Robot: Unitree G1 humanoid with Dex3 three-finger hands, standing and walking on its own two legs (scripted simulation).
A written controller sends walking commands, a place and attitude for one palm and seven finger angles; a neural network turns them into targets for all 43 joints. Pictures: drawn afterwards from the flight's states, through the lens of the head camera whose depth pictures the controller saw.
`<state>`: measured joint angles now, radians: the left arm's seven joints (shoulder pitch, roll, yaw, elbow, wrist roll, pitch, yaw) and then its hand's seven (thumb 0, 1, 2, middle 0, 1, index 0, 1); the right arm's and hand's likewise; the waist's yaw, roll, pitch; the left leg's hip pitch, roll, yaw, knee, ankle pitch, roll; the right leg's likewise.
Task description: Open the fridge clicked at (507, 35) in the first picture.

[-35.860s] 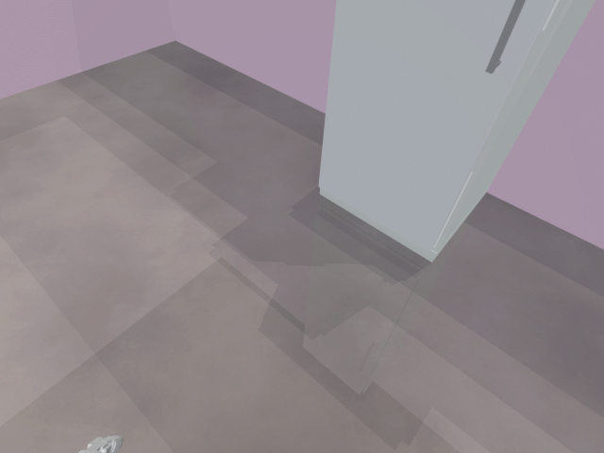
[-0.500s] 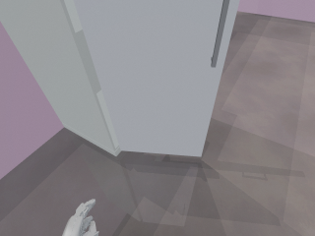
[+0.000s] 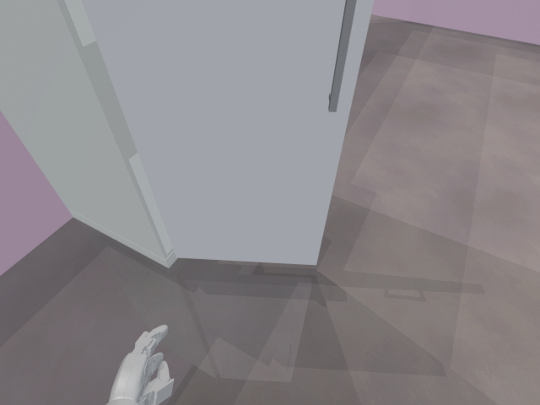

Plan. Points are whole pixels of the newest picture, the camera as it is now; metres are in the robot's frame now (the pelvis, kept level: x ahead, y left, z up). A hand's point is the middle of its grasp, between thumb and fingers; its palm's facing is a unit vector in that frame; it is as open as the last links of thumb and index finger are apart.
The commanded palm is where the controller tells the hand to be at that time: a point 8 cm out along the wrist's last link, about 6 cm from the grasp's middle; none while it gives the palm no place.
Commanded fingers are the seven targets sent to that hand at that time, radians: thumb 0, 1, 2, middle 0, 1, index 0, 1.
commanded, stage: stop stepping back and stand still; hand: right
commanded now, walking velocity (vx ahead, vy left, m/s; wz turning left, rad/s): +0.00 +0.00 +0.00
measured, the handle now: (346, 19) +0.73 -0.10 +0.25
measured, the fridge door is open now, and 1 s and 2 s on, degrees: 65 65 65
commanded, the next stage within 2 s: let the arm hang, fingers relaxed in 0.82 s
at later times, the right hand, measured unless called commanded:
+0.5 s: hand out of the picture +0.20 -0.28 +0.17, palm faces +0.41 +0.79 -0.45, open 7.5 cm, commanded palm +0.14 -0.32 +0.18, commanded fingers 0.00 -0.90 -0.90 0.20 0.30 0.20 0.30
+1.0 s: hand (538, 349) +0.19 -0.30 +0.08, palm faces +0.28 +0.83 -0.49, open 7.4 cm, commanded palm none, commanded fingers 0.00 -0.90 -0.90 0.20 0.30 0.20 0.30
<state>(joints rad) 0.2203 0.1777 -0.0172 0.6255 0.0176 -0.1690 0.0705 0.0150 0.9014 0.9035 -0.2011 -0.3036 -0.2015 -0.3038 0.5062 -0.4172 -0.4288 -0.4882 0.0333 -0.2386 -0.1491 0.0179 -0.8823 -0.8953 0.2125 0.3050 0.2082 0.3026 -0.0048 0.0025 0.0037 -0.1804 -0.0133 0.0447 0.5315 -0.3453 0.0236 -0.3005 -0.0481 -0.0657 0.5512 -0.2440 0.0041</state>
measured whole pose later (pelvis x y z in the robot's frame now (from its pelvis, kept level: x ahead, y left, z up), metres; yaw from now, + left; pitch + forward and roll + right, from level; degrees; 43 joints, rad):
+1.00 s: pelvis -0.02 -0.03 +0.00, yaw -1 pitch +1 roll +1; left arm 0.17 0.28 -0.01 0.72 0.00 -0.12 0.01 0.01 0.90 0.90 -0.20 -0.30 -0.20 -0.30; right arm 0.36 -0.40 -0.24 -0.07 0.00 -0.12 -0.07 0.01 -0.89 -0.90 0.20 0.30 0.20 0.30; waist -0.02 -0.07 -0.03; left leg -0.22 0.02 0.05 0.48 -0.28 -0.01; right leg -0.35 -0.01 -0.06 0.51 -0.18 -0.04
